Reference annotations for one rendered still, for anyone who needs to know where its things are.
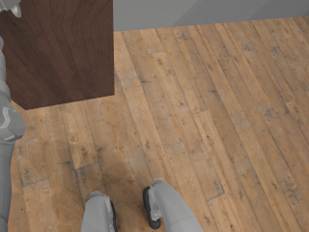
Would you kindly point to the robot left forearm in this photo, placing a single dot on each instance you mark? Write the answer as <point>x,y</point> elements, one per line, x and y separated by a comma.
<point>4,88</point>

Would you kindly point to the robot right shin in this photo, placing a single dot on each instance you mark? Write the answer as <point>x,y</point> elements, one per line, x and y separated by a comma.
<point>155,214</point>

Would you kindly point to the left robot upper arm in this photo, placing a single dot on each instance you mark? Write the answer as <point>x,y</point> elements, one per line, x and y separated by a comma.
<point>12,128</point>

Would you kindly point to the cabinet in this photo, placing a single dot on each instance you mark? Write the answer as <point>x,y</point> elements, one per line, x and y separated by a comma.
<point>59,51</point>

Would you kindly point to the robot right thigh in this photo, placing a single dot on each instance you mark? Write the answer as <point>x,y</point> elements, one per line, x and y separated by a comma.
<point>176,215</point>

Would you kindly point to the left robot hand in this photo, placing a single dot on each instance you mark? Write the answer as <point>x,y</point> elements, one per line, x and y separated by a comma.
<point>12,5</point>

